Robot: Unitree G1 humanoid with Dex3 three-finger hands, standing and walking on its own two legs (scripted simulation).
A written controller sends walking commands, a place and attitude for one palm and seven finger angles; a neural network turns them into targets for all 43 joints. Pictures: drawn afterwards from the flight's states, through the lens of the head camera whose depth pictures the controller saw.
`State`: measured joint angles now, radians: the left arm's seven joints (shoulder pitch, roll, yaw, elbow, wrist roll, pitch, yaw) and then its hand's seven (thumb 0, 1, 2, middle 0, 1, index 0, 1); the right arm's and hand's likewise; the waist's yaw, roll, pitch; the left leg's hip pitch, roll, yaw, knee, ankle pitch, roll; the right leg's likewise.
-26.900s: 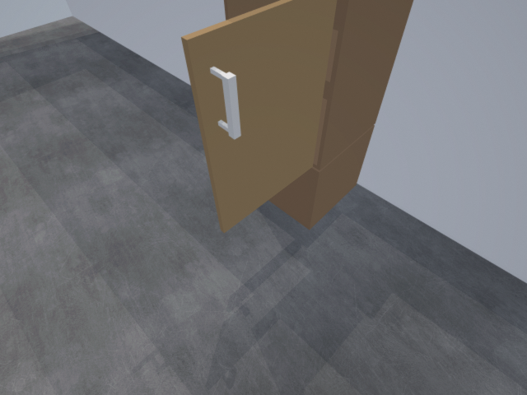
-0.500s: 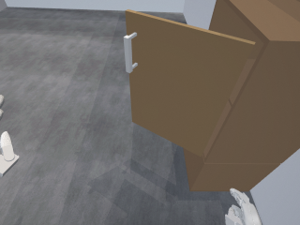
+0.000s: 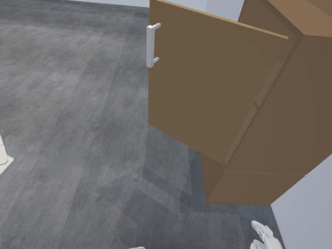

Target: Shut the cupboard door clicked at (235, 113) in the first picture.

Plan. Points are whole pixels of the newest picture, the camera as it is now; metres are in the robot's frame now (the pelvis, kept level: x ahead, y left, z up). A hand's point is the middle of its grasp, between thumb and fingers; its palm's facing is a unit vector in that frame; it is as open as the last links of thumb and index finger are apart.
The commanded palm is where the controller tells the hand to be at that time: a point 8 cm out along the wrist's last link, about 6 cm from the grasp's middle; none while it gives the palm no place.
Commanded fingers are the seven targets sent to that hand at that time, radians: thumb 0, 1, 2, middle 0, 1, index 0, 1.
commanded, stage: step back with the hand held close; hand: left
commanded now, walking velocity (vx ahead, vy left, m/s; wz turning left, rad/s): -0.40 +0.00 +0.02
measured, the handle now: (153, 45) +0.72 +0.08 +0.14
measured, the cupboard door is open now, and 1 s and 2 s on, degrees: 58 58 58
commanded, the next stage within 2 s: stop stepping back and stand still in 0.92 s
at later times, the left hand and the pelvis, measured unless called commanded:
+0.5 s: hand out of the picture +0.12 +0.25 +0.19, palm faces +0.47 -0.79 -0.40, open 7.4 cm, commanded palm +0.05 +0.29 +0.21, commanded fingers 0.00 0.90 0.90 -0.20 -0.30 -0.20 -0.30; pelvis -0.07 -0.01 +0.01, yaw +3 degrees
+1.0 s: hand out of the picture +0.01 +0.23 +0.20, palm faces +0.30 -0.85 -0.43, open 7.4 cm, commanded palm -0.05 +0.29 +0.21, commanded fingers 0.00 0.90 0.90 -0.20 -0.30 -0.20 -0.30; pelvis -0.21 +0.00 +0.01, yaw -4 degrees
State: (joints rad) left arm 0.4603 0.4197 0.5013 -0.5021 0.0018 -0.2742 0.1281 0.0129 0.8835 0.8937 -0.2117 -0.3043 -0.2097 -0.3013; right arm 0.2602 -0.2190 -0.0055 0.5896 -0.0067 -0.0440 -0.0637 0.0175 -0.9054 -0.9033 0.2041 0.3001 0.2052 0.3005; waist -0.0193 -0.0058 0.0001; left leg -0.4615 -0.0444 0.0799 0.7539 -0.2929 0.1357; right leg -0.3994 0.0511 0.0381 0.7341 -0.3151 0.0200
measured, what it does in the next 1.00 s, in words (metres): walks backwards: right foot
